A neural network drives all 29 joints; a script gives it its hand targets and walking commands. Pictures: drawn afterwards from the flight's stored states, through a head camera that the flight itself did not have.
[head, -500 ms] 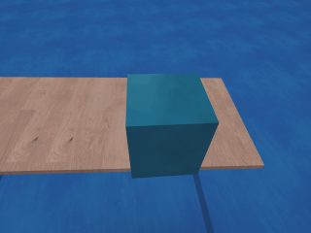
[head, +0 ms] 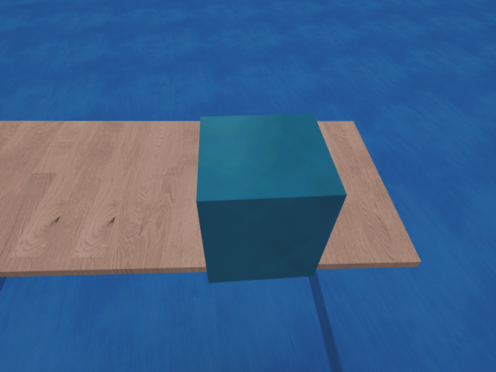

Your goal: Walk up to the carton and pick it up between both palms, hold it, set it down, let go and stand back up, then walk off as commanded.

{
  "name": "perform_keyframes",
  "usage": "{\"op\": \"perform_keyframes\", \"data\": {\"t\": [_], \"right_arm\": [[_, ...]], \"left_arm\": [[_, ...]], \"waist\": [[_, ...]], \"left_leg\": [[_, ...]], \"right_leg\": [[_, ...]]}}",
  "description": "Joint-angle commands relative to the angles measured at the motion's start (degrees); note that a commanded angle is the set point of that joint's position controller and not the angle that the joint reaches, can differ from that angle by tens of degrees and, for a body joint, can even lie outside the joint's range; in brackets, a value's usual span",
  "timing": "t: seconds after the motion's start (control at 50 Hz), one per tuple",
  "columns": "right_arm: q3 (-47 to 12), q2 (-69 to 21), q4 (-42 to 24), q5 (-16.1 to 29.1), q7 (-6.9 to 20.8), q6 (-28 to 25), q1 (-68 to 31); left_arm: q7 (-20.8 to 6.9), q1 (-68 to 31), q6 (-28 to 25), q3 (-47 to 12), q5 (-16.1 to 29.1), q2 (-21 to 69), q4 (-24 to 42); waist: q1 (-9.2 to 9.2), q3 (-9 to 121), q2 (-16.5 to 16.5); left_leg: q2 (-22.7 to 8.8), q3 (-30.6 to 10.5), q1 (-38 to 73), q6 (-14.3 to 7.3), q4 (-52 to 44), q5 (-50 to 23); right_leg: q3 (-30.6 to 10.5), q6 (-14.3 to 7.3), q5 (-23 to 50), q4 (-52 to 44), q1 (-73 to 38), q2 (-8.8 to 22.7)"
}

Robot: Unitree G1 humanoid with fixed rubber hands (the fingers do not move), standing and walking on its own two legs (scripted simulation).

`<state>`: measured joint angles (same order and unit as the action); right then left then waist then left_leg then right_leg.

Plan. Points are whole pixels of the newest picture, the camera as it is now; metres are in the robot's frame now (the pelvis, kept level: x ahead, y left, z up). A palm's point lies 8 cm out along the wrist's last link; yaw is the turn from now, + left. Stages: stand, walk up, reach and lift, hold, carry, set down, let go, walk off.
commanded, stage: stand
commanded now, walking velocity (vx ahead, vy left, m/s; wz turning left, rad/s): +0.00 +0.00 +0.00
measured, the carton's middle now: (259, 200) +0.40 -0.01 +0.04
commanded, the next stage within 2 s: walk off in 0.34 s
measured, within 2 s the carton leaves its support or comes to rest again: neither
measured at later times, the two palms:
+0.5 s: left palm out of the picture +0.06 +0.29 -0.12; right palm out of the picture +0.08 -0.30 -0.12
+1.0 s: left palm out of the picture +0.03 +0.34 -0.18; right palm out of the picture -0.01 -0.29 -0.14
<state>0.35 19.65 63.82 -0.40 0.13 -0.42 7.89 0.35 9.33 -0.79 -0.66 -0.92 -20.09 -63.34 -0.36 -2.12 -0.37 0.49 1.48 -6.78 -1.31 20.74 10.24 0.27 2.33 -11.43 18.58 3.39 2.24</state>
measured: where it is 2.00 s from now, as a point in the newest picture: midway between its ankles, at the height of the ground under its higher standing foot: outside the picture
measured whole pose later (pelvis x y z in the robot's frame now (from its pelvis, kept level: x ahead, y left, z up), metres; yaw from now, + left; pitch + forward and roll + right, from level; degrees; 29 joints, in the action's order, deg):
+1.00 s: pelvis -0.09 +0.03 -0.06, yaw +1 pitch -5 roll -2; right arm 3.7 21.7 45.6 -1.4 -0.6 2.8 12.4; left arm 1.3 6.0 5.5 3.1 -2.0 -23.7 -46.3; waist 0.6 -12.8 -2.9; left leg 5.3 -4.8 -24.9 -2.7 54.0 23.7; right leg -7.5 0.4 -33.0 65.0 27.9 -2.3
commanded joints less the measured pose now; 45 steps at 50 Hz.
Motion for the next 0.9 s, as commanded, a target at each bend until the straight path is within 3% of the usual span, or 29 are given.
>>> {"op": "perform_keyframes", "data": {"t": [0.0,0.04,0.06,0.08,0.12,0.14,0.16,0.22,0.24,0.26,0.32,0.36,0.38,0.44,0.48,0.5,0.52,0.58,0.62,0.64,0.7,0.72,0.74,0.76,0.78,0.8,0.82,0.86,0.88], "right_arm": [[1.9,13.0,-3.0,-0.1,-0.6,-1.0,-2.4],[1.8,11.6,-3.7,0.0,-0.7,-1.4,-4.1],[1.8,13.7,-3.8,-0.5,-0.6,-1.3,-3.4],[2.0,12.2,-3.3,0.1,-0.8,-1.5,-4.1],[2.0,12.4,-4.4,0.0,-0.5,-1.1,-6.2],[2.1,12.3,-3.5,0.0,-0.5,-0.9,-2.6],[2.6,14.4,-2.4,-0.1,-0.6,-1.5,-2.0],[2.2,12.4,-2.7,0.2,-0.7,-1.6,-3.8],[2.5,13.3,-2.9,-0.3,-0.5,-1.9,-4.5],[2.9,14.4,-2.6,-0.3,-1.1,-1.6,-1.8],[2.5,12.3,-2.7,-0.3,-0.8,-0.9,-3.1],[2.4,10.6,-3.7,0.0,-0.9,-1.3,-4.6],[1.3,10.6,-3.0,0.6,-1.0,-1.0,-4.4],[2.7,14.1,-2.6,0.0,-0.6,-1.3,-3.6],[1.9,12.9,-1.9,-0.1,-0.9,-1.4,-2.0],[2.6,13.5,-1.8,0.3,-0.9,-1.1,-3.1],[4.9,16.4,-8.4,0.2,-0.5,0.4,-2.4],[5.3,15.0,-11.5,0.9,-0.1,1.3,0.9],[6.0,15.2,-14.5,0.6,-0.4,1.9,1.7],[6.0,15.9,-15.5,0.8,-0.6,2.0,3.4],[6.7,16.7,-20.2,0.3,-1.2,2.6,3.0],[6.7,15.6,-20.8,0.5,-0.9,2.9,3.2],[6.4,14.7,-21.8,0.3,-1.1,3.3,2.8],[6.4,14.4,-22.6,-0.1,-1.2,3.9,3.3],[6.2,14.0,-22.9,-0.1,-1.3,4.0,3.2],[6.5,14.5,-21.9,0.3,-1.2,3.8,5.8],[6.3,14.7,-22.0,0.5,-1.4,3.8,7.4],[6.8,14.6,-20.4,0.2,-1.5,3.1,12.2],[7.5,15.5,-19.5,-1.1,-1.3,2.5,16.5]], "left_arm": [[0.6,-1.5,-0.7,2.0,-0.2,-9.9,2.6],[0.3,-3.5,-0.7,1.5,-0.4,-11.8,2.5],[0.4,-1.8,-0.4,2.2,-0.2,-9.9,3.7],[0.6,-3.2,-0.4,1.4,-0.3,-10.9,3.3],[0.7,-4.5,-1.1,1.6,0.0,-10.9,3.7],[0.6,-4.3,-1.2,2.0,-0.3,-10.8,3.5],[0.3,-0.5,-1.4,1.5,0.6,-9.2,2.6],[0.3,-3.0,-1.4,3.0,-0.2,-13.6,2.6],[0.4,-2.2,-0.7,1.9,-0.6,-10.3,2.5],[0.1,-1.8,-0.6,2.7,0.3,-11.7,2.5],[0.3,-0.9,-0.6,2.3,0.1,-10.4,2.8],[0.1,-3.5,-0.8,2.5,-0.8,-11.2,2.9],[0.5,-2.6,-0.6,2.9,-0.2,-12.0,2.8],[0.6,-3.6,-0.8,2.4,-0.4,-11.1,3.2],[0.6,-0.8,-0.5,2.4,0.2,-12.4,2.5],[0.7,-3.4,-1.0,2.9,0.5,-12.9,2.3],[0.9,-1.0,1.5,6.0,-0.3,-12.4,8.2],[1.2,2.6,2.0,6.5,-0.1,-12.0,10.8],[0.9,2.3,2.5,7.1,-0.8,-13.0,12.4],[0.8,1.9,2.8,7.3,-0.9,-13.8,14.4],[0.9,5.0,2.9,7.4,-1.0,-15.1,16.0],[1.0,3.7,3.1,7.6,-1.5,-15.5,17.1],[1.3,3.4,3.3,8.1,-1.6,-17.0,17.7],[1.2,2.4,3.0,8.2,-2.1,-18.4,19.7],[1.4,-0.9,3.1,8.4,-2.2,-19.7,21.3],[1.7,-3.0,2.7,8.5,-2.3,-19.8,21.8],[1.6,-4.0,3.2,7.8,-2.3,-18.6,22.7],[1.8,-6.9,4.0,7.3,-1.8,-17.3,24.2],[1.1,-6.8,4.9,6.3,-1.8,-15.8,24.0]], "waist": [[-0.56,1.5,0.7],[0.22,-0.1,-2.2],[-0.82,1.3,0.1],[0.52,-0.5,0.9],[-0.28,1.3,-1.5],[0.83,1.9,1.5],[-1.08,2.9,0.9],[0.05,-0.1,-2.2],[0.46,0.0,2.3],[0.42,-0.1,0.7],[-0.4,-1.2,3.5],[0.16,3.6,-0.9],[-0.86,3.3,1.7],[0.74,1.1,2.2],[-0.22,1.3,-1.1],[0.85,2.1,-2.1],[-0.55,-2.7,0.7],[-0.05,4.6,2.6],[-0.29,5.8,0.4],[0.35,7.9,0.3],[-1.21,8.6,-3.5],[-0.48,9.8,-3.2],[-1.73,8.9,-9.5],[-2.0,7.8,-14.5],[-1.98,4.9,-14.9],[0.24,4.2,-10.4],[2.31,3.7,-10.8],[4.82,4.3,-9.4],[6.62,5.8,0.2]], "left_leg": [[-7.2,-6.3,-0.7,-0.7,-5.2,-3.4],[-8.3,-7.6,-1.4,-1.2,-6.1,-4.6],[-7.5,-6.4,0.7,-0.5,-5.6,-1.6],[-7.3,-6.9,-0.6,-0.2,-5.4,-4.4],[-7.7,-7.5,1.3,-0.9,-5.2,-3.8],[-7.5,-6.7,0.9,-0.8,-5.4,-9.2],[-7.8,-7.1,1.6,-1.0,-4.3,-9.3],[-8.1,-6.7,0.7,-0.5,-4.3,-8.9],[-6.9,-5.8,-0.4,0.0,-4.9,-5.3],[-6.7,-5.9,-1.1,0.2,-5.9,-5.4],[-7.7,-6.8,-0.9,-0.1,-7.0,-2.3],[-8.0,-7.5,3.6,-0.4,-5.3,-7.4],[-7.6,-6.8,1.6,-0.5,-5.3,-8.6],[-7.5,-5.5,2.4,0.5,-4.1,-9.5],[-8.1,-7.0,0.2,-0.9,-4.5,-8.8],[-8.4,-7.2,4.2,0.0,-5.1,-13.6],[-6.7,-6.0,-4.5,-0.9,3.7,-30.1],[-6.8,-5.6,-3.7,-3.2,9.4,-35.2],[-4.6,-5.0,-5.2,-2.2,13.7,-26.4],[-5.6,-7.0,-5.5,-4.7,16.5,-25.6],[-5.4,-8.1,-6.6,-6.3,23.7,-18.1],[-2.6,-6.6,-8.8,-5.7,28.4,-10.4],[1.0,-5.2,-13.6,-3.8,35.7,1.9],[3.7,-4.4,-15.2,-2.2,41.6,25.6],[4.1,-9.7,-15.5,-2.0,46.7,29.1],[3.6,-11.7,-16.2,-1.7,45.8,28.8],[3.6,-10.0,-16.1,-1.9,46.4,25.6],[0.8,-9.0,-8.0,-2.9,27.6,16.8],[-1.0,-14.4,-3.9,-3.2,11.1,12.2]], "right_leg": [[-4.4,-3.2,3.3,-4.5,2.6,5.1],[-4.7,-3.3,1.5,-3.9,4.3,5.2],[-5.2,-3.7,2.4,-4.7,4.0,5.0],[-4.6,-3.2,2.9,-5.6,5.3,5.2],[-4.3,-3.6,3.3,-4.6,4.4,5.2],[-4.9,-3.6,6.9,-3.4,3.0,5.3],[-5.0,-3.2,6.1,-4.7,2.0,5.4],[-4.9,-2.9,7.3,-5.3,4.0,5.3],[-4.7,-2.8,6.1,-5.8,2.4,5.5],[-5.3,-3.5,5.7,-4.7,2.1,6.0],[-4.5,-3.5,3.6,-4.0,3.9,5.0],[-3.6,-3.5,5.4,-4.3,3.2,4.9],[-4.7,-3.6,6.0,-3.6,1.9,5.0],[-4.7,-3.2,7.7,-4.4,3.7,4.9],[-4.0,-3.5,7.3,-4.5,1.3,5.3],[-3.6,-3.1,8.6,-3.8,4.3,4.7],[-2.3,-5.4,22.0,5.8,6.3,3.4],[-2.3,-6.9,26.2,12.9,3.7,2.6],[-5.6,-9.2,25.6,13.0,5.2,4.0],[-5.6,-9.4,25.7,18.3,5.6,4.0],[-11.4,-12.2,22.6,19.3,10.0,7.0],[-12.3,-13.2,22.9,19.3,10.0,8.3],[-17.7,-15.9,26.2,15.7,9.1,13.7],[-24.0,-17.5,26.3,9.9,12.0,19.6],[-27.9,-19.8,24.6,8.9,17.5,23.2],[-23.6,-18.1,21.6,10.3,17.1,21.1],[-19.0,-16.7,21.2,11.5,19.2,20.2],[-16.8,-13.6,20.2,20.9,22.2,17.7],[-9.0,-8.5,11.3,29.9,23.0,8.6]]}}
